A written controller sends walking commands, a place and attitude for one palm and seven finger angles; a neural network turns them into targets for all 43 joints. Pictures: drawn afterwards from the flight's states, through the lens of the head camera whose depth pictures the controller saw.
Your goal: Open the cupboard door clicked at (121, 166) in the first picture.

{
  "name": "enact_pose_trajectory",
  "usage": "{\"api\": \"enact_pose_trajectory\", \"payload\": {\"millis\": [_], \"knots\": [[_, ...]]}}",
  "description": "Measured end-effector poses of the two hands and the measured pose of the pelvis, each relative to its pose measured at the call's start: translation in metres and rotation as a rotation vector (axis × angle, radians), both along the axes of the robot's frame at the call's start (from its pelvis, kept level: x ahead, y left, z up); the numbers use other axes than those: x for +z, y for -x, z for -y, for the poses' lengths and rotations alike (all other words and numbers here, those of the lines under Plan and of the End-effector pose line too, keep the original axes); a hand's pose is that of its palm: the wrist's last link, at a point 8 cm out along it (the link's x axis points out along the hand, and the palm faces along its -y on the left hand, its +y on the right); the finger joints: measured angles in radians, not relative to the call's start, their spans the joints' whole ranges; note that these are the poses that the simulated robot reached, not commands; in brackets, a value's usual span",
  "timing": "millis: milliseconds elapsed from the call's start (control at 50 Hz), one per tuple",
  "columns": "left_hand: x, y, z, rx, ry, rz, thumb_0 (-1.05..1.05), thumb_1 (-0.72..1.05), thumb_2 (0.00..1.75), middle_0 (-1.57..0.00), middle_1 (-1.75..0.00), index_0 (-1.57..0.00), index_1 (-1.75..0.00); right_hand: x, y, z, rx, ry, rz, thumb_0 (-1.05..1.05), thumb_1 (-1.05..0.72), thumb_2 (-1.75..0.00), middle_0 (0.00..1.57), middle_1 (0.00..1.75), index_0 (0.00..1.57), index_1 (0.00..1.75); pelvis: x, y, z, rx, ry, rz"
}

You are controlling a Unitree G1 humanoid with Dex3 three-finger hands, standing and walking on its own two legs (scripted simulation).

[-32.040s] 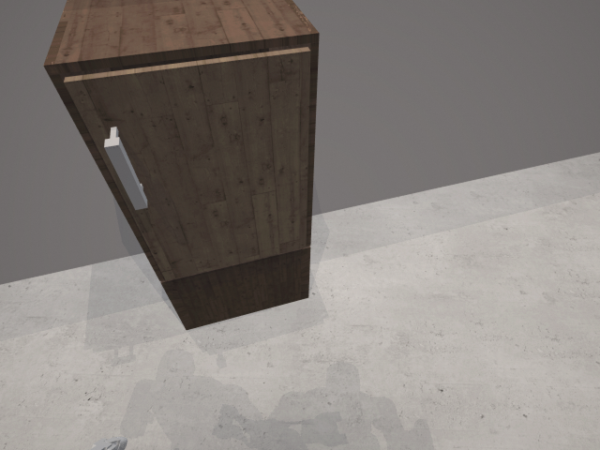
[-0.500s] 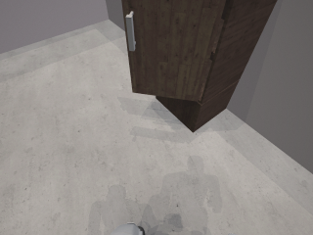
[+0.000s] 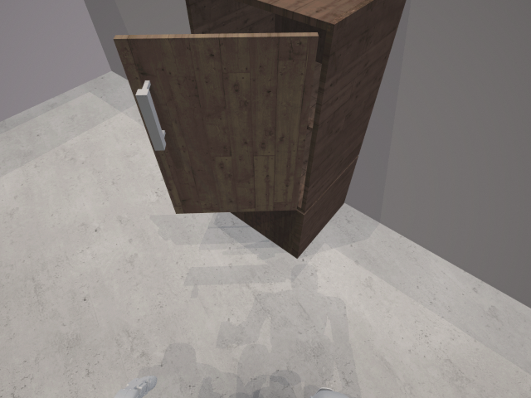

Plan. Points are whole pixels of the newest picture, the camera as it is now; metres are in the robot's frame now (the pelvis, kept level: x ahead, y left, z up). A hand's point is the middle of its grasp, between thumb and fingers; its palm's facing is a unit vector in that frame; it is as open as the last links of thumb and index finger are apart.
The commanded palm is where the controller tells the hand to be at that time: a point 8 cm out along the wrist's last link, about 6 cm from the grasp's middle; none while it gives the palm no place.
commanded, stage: take the last steps up to it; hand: left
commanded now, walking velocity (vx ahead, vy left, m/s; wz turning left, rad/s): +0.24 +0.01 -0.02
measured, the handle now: (153, 116) +0.71 +0.28 +0.01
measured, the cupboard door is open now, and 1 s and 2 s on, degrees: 42 42 42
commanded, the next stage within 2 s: come to a stop and stand still in 0.24 s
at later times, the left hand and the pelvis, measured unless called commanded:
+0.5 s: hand out of the picture +0.13 +0.19 -0.20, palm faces +0.09 -0.99 -0.15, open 7.3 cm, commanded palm none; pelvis +0.16 +0.02 -0.01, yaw +0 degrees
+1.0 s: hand (180, 390) +0.17 +0.15 -0.17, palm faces +0.01 -0.97 -0.24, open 7.4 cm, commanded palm none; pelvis +0.12 -0.03 +0.00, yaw -1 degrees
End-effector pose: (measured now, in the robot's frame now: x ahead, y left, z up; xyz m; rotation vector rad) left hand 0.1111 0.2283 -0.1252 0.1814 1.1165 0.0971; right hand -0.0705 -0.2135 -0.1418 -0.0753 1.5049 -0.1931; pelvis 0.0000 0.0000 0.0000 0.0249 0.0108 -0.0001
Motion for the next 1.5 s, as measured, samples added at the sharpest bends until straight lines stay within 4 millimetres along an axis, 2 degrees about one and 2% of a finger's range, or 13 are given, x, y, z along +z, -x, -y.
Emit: {"api": "enact_pose_trajectory", "payload": {"millis": [80, 140, 280, 400, 480, 560, 660, 840, 980, 1060, 1160, 1280, 1500], "knots": [[-0.012, -0.041, 0.021, -0.035, 0.002, 0.014, 0.01, 0.91, 0.90, -0.19, -0.30, -0.20, -0.30, -0.010, 0.001, 0.001, -0.050, -0.034, -0.100, 0.01, -0.91, -0.90, 0.20, 0.29, 0.20, 0.30, -0.012, -0.034, 0.015, -0.011, 0.008, 0.001], [-0.014, -0.044, 0.031, -0.007, 0.018, -0.004, 0.00, 0.91, 0.90, -0.19, -0.30, -0.20, -0.30, -0.008, -0.024, 0.007, -0.044, -0.039, -0.121, 0.01, -0.91, -0.90, 0.20, 0.29, 0.20, 0.30, -0.010, -0.052, 0.019, -0.001, 0.020, 0.013], [-0.011, -0.023, 0.008, 0.100, -0.014, -0.119, -0.03, 0.96, 0.90, -0.20, -0.30, -0.20, -0.30, 0.001, -0.149, 0.020, 0.036, 0.007, 0.069, 0.01, -0.91, -0.90, 0.20, 0.29, 0.20, 0.30, 0.003, -0.092, 0.015, 0.019, 0.037, 0.008], [-0.032, -0.005, -0.009, 0.152, 0.037, -0.260, -0.01, 0.93, 0.90, -0.20, -0.30, -0.20, -0.30, 0.006, -0.249, 0.018, 0.118, 0.085, 0.226, 0.02, -0.94, -0.90, 0.19, 0.29, 0.20, 0.30, -0.006, -0.134, -0.010, 0.019, 0.063, 0.019], [-0.044, -0.007, -0.015, 0.166, 0.056, -0.334, 0.00, 0.92, 0.90, -0.19, -0.30, -0.20, -0.30, 0.010, -0.292, 0.000, 0.155, 0.112, 0.283, 0.01, -0.93, -0.90, 0.19, 0.29, 0.20, 0.30, -0.011, -0.154, -0.023, 0.005, 0.040, 0.024], [-0.039, -0.020, -0.016, 0.148, 0.062, -0.357, 0.00, 0.92, 0.90, -0.19, -0.30, -0.20, -0.30, 0.014, -0.314, -0.017, 0.161, 0.103, 0.307, 0.01, -0.92, -0.90, 0.20, 0.29, 0.20, 0.30, -0.005, -0.157, -0.028, -0.001, 0.044, 0.020], [-0.030, -0.044, -0.024, 0.124, 0.032, -0.307, 0.01, 0.91, 0.90, -0.19, -0.30, -0.20, -0.30, 0.014, -0.314, -0.019, 0.128, 0.087, 0.311, 0.00, -0.92, -0.90, 0.20, 0.29, 0.20, 0.30, 0.000, -0.147, -0.025, -0.015, 0.059, 0.010], [-0.014, -0.071, -0.015, 0.082, -0.054, -0.163, 0.00, 0.91, 0.90, -0.19, -0.30, -0.20, -0.30, 0.001, -0.266, 0.031, 0.071, 0.079, 0.261, 0.00, -0.91, -0.90, 0.20, 0.30, 0.20, 0.30, -0.005, -0.126, 0.006, -0.023, 0.047, 0.011], [-0.009, -0.052, 0.021, 0.062, -0.061, -0.154, 0.00, 0.91, 0.90, -0.19, -0.30, -0.20, -0.30, -0.010, -0.216, 0.066, 0.021, 0.050, 0.163, 0.01, -0.91, -0.90, 0.20, 0.29, 0.20, 0.30, -0.005, -0.118, 0.032, -0.010, 0.018, 0.026], [-0.014, -0.044, 0.039, 0.061, -0.024, -0.177, 0.01, 0.92, 0.90, -0.20, -0.30, -0.20, -0.30, -0.005, -0.195, 0.069, 0.010, 0.056, 0.119, 0.01, -0.91, -0.90, 0.20, 0.29, 0.20, 0.30, -0.002, -0.117, 0.039, -0.007, 0.022, 0.021], [-0.027, -0.035, 0.043, 0.085, 0.010, -0.203, 0.01, 0.94, 0.90, -0.20, -0.30, -0.20, -0.30, -0.003, -0.177, 0.060, 0.030, 0.064, 0.072, 0.01, -0.91, -0.90, 0.19, 0.29, 0.20, 0.30, -0.005, -0.115, 0.041, 0.003, 0.036, 0.020], [-0.024, -0.018, 0.047, 0.098, 0.025, -0.245, 0.01, 0.93, 0.90, -0.20, -0.30, -0.20, -0.30, 0.001, -0.174, 0.046, 0.049, 0.033, 0.064, 0.01, -0.91, -0.90, 0.20, 0.29, 0.20, 0.30, 0.002, -0.112, 0.044, -0.009, 0.030, 0.025], [-0.020, 0.009, 0.057, 0.101, 0.026, -0.310, 0.01, 0.91, 0.90, -0.19, -0.30, -0.20, -0.30, 0.000, -0.179, 0.049, 0.056, 0.028, 0.079, 0.01, -0.92, -0.90, 0.20, 0.29, 0.20, 0.30, 0.004, -0.113, 0.044, -0.015, 0.029, 0.024]]}}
